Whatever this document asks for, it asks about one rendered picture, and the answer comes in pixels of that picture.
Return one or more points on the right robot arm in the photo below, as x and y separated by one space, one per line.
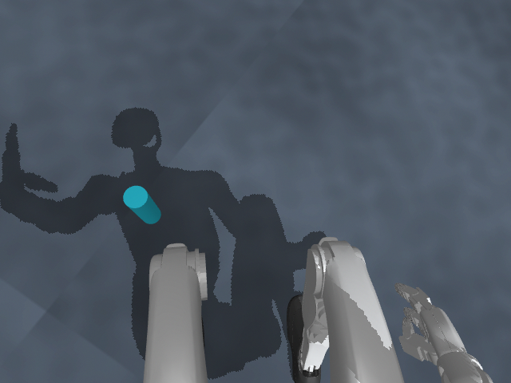
459 367

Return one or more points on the right robot foot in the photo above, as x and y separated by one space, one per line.
295 336

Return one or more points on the can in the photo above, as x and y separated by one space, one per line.
140 202

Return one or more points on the right robot hand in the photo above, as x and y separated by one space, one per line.
433 323

